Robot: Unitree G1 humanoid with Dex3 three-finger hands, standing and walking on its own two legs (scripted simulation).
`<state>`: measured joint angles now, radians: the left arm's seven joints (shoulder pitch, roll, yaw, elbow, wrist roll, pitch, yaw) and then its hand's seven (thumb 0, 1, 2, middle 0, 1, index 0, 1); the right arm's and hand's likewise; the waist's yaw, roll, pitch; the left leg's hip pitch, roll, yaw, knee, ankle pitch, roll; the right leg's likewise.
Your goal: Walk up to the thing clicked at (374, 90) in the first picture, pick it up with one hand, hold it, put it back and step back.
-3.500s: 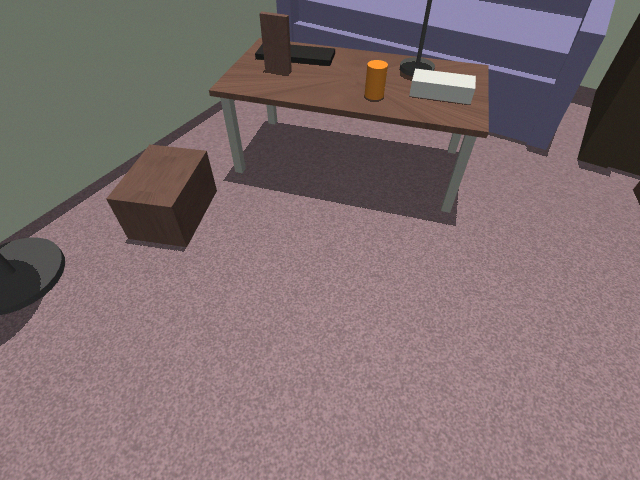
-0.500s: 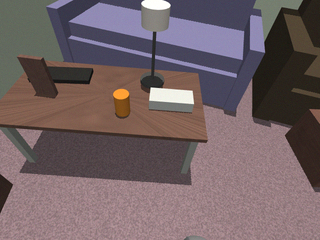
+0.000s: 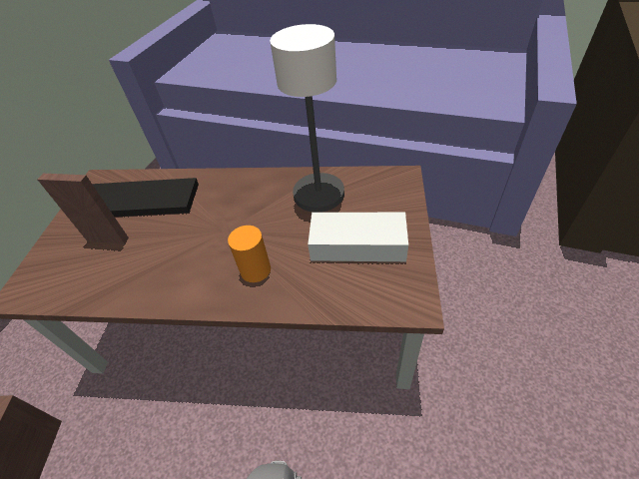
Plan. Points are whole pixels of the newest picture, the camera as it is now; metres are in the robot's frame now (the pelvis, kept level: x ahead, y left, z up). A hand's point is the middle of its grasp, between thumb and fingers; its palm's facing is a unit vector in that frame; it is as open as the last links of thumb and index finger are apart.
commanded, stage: walk up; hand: left
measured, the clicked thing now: (250, 254) +0.66 +0.23 -0.26
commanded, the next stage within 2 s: stand in 1.70 s
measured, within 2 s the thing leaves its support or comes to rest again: neither
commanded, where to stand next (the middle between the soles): +0.20 +0.03 m, yaw +0 degrees
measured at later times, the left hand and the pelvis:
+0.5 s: hand out of the picture +0.16 +0.32 -0.17, palm faces -0.03 -0.93 -0.36, open 7.4 cm; pelvis +0.10 +0.05 -0.01, yaw +0 degrees
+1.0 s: hand (163, 430) +0.23 +0.28 -0.15, palm faces -0.03 -0.95 -0.31, open 7.4 cm; pelvis +0.11 +0.04 +0.00, yaw +0 degrees
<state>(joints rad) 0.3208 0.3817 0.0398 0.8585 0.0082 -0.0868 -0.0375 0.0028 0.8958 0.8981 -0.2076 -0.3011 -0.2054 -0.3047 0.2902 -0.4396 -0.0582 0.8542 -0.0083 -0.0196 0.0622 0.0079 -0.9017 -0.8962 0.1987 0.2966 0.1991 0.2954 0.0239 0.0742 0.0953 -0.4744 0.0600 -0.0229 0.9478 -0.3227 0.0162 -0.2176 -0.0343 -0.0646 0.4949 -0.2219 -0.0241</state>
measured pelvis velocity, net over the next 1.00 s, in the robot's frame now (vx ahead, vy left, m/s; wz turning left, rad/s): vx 0.11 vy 0.04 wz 0.00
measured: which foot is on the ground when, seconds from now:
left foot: up 0.00-0.16, down 0.18-1.00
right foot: down 0.00-0.22, up 0.24-0.54, down 0.56-1.00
